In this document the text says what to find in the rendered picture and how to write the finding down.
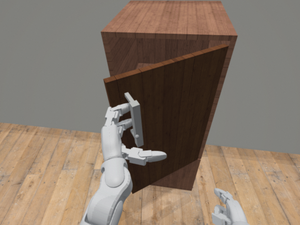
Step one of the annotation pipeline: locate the right robot hand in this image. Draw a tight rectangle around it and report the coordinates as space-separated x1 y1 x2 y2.
212 188 248 225

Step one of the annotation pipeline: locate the left robot hand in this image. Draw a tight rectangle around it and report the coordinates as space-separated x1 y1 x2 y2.
101 103 167 166

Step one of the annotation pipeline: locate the cupboard door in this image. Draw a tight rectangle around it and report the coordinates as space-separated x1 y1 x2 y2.
103 44 229 194

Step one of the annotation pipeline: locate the handle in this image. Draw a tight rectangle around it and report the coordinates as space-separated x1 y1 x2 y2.
124 92 144 147

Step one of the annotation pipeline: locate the left robot forearm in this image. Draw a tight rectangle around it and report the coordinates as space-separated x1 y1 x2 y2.
80 157 133 225

